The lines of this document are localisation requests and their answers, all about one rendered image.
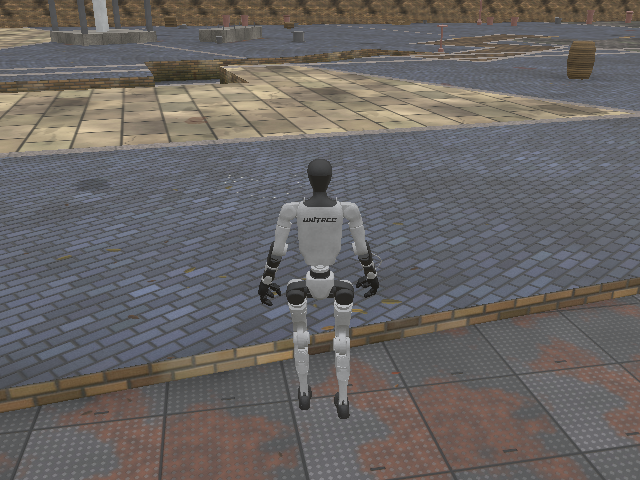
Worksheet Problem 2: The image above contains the robot right hand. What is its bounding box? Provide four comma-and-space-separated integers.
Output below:
356, 276, 379, 298

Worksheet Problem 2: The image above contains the left robot shin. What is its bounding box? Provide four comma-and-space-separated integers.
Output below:
293, 332, 309, 396

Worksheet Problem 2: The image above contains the robot right forearm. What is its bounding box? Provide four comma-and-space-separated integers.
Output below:
358, 240, 377, 279

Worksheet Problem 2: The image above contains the robot left hand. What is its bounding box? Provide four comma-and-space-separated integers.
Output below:
258, 280, 281, 306

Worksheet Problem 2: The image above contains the robot right upper arm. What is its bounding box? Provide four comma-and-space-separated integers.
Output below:
341, 202, 368, 256

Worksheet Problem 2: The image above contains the right robot thigh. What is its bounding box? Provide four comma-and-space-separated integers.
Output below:
333, 280, 354, 355

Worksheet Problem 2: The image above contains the robot left forearm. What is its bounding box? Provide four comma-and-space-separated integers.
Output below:
261, 241, 282, 285

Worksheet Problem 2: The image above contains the robot left upper arm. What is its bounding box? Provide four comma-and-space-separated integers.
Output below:
272, 202, 299, 257

